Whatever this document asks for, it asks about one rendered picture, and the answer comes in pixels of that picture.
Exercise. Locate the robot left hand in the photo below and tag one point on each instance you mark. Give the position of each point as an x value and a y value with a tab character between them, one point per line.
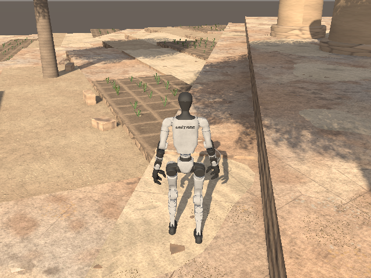
156	177

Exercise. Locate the robot left forearm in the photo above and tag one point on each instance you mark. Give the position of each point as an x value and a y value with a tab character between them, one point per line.
159	158

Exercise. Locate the robot left upper arm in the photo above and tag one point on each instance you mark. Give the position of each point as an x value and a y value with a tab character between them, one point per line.
167	122

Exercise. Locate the robot right hand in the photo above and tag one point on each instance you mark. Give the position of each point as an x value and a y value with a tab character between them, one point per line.
215	171

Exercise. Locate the right robot shin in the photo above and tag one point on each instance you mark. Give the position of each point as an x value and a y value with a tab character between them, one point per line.
198	211

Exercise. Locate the right robot thigh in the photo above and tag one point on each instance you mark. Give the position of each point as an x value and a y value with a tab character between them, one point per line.
199	175

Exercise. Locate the robot right upper arm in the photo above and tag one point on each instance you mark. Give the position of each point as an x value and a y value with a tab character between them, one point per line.
203	122

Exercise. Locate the robot right forearm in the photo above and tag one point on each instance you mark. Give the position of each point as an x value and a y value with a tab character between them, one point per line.
212	155

